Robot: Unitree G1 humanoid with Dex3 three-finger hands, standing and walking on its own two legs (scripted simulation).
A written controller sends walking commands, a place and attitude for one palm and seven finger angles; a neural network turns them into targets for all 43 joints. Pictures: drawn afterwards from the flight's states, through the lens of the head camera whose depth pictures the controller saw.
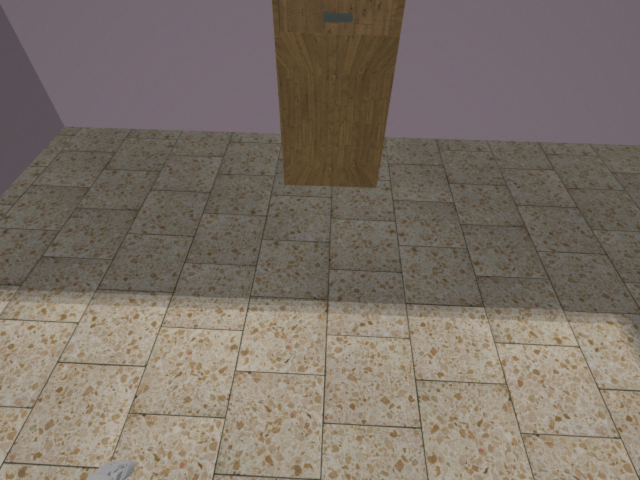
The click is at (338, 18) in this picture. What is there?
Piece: drawer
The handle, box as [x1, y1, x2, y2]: [323, 11, 352, 21]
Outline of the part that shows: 323,13 323,21 352,20 351,12 327,13 326,11 324,11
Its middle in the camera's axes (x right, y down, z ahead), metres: +0.06 -0.78 +1.35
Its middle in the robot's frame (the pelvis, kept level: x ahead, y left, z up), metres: +1.54 +0.00 +0.02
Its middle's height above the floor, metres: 0.79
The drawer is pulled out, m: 0.00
